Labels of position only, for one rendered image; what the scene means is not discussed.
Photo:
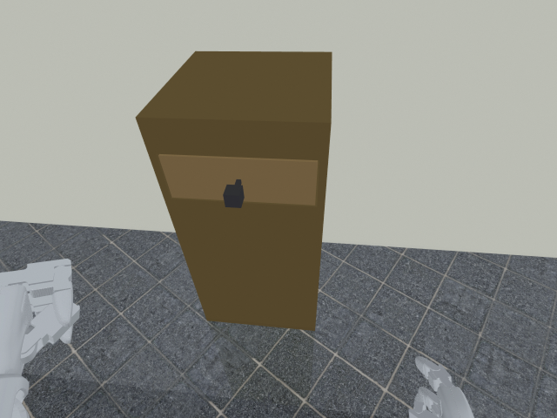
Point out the handle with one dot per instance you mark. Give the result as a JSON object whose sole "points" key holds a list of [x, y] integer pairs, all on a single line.
{"points": [[234, 195]]}

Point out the cabinet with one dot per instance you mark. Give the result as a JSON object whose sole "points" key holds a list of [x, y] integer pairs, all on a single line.
{"points": [[258, 264]]}

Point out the robot left forearm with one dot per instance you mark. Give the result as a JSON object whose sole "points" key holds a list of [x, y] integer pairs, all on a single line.
{"points": [[13, 390]]}

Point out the robot right hand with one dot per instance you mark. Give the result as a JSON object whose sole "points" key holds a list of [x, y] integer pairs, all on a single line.
{"points": [[450, 401]]}

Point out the drawer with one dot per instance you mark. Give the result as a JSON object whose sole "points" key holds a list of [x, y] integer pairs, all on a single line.
{"points": [[267, 180]]}

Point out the robot left hand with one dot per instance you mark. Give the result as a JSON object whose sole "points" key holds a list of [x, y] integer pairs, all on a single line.
{"points": [[50, 298]]}

